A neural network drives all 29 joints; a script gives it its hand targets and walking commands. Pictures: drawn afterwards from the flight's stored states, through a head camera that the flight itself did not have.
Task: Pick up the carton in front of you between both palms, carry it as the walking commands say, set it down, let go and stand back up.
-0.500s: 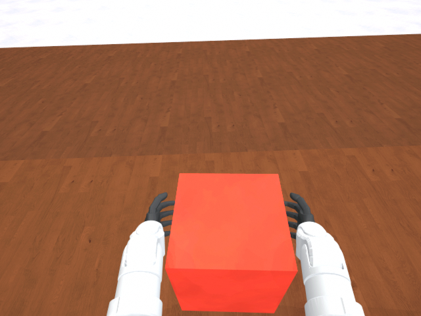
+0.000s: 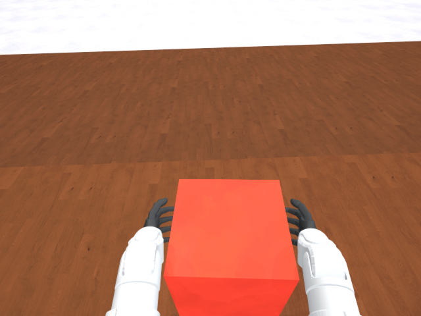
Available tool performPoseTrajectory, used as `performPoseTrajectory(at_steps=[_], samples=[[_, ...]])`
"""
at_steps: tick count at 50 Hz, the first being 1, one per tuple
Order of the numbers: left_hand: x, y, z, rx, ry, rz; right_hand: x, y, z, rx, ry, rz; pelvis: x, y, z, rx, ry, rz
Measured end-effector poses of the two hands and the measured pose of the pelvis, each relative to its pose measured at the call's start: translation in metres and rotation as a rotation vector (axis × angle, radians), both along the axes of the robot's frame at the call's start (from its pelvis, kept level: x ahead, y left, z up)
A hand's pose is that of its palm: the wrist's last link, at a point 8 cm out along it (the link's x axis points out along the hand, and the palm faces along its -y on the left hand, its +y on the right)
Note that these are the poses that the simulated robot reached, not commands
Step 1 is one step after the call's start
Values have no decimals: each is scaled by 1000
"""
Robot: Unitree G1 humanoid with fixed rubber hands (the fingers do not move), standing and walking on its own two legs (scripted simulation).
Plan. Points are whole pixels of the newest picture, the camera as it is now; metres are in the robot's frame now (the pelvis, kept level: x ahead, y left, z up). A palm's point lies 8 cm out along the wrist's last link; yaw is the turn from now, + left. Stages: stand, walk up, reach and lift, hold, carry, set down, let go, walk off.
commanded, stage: reach and lift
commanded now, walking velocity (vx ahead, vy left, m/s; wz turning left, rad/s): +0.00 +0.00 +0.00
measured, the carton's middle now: (228, 252) +0.29 +0.00 -0.05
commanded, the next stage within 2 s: hold in 0.12 s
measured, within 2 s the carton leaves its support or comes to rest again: neither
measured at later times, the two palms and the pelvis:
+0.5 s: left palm (150, 234) +0.27 +0.15 +0.05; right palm (310, 236) +0.27 -0.15 +0.05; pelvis -0.01 +0.00 +0.00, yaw +0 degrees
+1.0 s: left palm (150, 231) +0.28 +0.15 +0.05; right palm (310, 234) +0.28 -0.15 +0.05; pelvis -0.01 +0.00 +0.00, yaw +0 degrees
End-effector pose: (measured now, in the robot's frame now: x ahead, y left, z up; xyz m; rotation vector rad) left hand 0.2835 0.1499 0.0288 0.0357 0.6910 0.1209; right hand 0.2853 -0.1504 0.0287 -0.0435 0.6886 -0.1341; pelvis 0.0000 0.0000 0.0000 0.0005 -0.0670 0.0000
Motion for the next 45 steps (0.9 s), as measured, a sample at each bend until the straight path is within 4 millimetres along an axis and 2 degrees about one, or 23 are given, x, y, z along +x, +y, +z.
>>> performPoseTrajectory(at_steps=[8,16,30,45], samples=[[-2,0,5,-1,-7,3,-2,0,5,1,-7,2,-1,-1,1,0,-11,1],[-7,-1,20,-3,-34,2,-7,-1,20,3,-34,-2,-3,-1,2,0,-37,3],[-11,0,18,-10,-17,9,-10,0,18,11,-17,-8,-14,0,0,0,-46,2],[-6,0,19,-4,-18,1,-7,0,19,6,-18,-8,-9,1,1,0,-43,0]])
